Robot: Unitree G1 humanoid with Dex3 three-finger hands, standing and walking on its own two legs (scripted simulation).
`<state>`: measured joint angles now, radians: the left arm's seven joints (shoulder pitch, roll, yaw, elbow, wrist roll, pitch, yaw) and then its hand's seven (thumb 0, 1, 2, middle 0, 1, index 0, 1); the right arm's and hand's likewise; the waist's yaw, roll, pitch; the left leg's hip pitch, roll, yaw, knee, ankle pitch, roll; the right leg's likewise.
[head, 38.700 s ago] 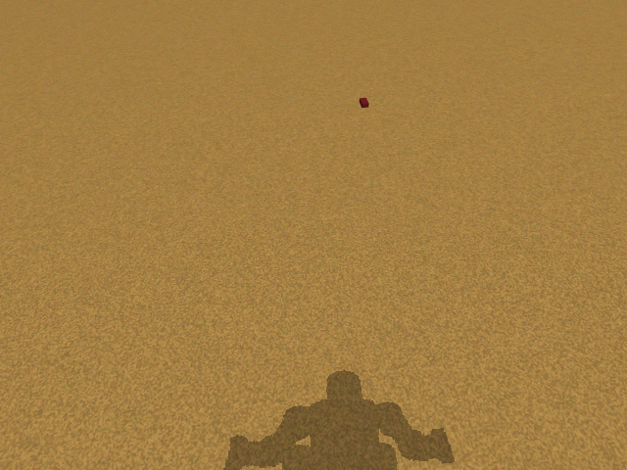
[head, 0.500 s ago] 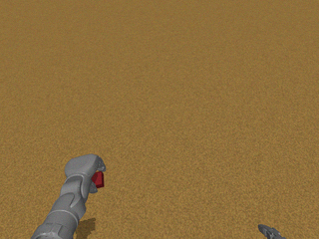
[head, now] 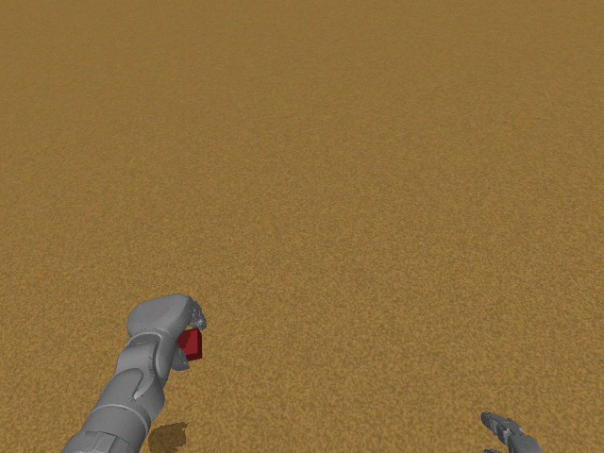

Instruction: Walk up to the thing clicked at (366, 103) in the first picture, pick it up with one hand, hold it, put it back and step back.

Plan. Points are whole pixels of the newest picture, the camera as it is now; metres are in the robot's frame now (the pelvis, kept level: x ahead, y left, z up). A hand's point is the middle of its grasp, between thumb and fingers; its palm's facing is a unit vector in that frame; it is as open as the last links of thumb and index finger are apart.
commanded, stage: hold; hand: left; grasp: from above
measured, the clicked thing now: (177, 347) +0.31 +0.23 -0.08
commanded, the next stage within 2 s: crouch in 1.08 s
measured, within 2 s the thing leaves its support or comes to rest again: neither
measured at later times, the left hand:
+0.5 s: hand (172, 350) +0.29 +0.22 -0.03, palm faces -0.41 -0.11 -0.90, open 7.1 cm
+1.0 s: hand (174, 348) +0.29 +0.22 -0.04, palm faces -0.40 -0.11 -0.91, open 7.1 cm
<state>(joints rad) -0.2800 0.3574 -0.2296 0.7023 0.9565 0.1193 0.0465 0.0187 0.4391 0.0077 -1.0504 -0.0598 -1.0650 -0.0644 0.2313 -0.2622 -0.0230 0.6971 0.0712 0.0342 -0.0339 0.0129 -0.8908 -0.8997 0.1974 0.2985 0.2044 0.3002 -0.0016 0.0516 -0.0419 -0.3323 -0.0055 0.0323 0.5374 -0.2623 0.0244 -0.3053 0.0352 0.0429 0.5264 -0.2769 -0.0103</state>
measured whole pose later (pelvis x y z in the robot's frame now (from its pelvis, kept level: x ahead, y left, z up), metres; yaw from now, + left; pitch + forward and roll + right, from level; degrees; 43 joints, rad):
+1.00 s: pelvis +0.00 -0.01 +0.01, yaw +0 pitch +1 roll +0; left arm -0.25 0.35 -0.23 0.65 0.95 0.13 0.03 0.01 0.43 0.09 -0.99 -0.15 -1.00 -0.15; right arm 0.21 -0.26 -0.02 0.70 0.08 0.05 -0.04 0.01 -0.90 -0.90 0.20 0.30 0.20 0.30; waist 0.01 0.05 -0.02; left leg -0.26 -0.01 0.02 0.47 -0.23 0.02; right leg -0.24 0.04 0.04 0.47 -0.25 -0.02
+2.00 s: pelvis -0.06 +0.00 -0.20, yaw +0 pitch +32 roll -3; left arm -0.70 0.37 -0.06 1.24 1.08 0.04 0.39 0.01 0.42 0.07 -1.05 -0.07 -1.06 -0.07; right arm 0.25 -0.25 -0.05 0.75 -0.03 -0.03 0.01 0.01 -0.88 -0.89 0.20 0.30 0.20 0.30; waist -0.12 0.06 -0.22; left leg -1.59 0.01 0.01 1.60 -0.57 0.04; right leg -1.54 0.05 -0.02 1.59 -0.60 0.00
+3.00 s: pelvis -0.09 -0.01 -0.41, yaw -6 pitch +36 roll -7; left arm -0.96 0.65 0.10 1.49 1.18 -0.11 0.46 0.01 0.44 0.03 -1.05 -0.04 -1.06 -0.04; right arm 0.16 -0.25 0.06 0.78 -0.14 -0.09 0.14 0.01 -0.90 -0.90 0.20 0.30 0.21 0.30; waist -0.22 -0.01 -0.07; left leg -2.27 0.05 -0.08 2.32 -0.68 0.03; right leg -2.20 0.07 -0.13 2.26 -0.69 -0.03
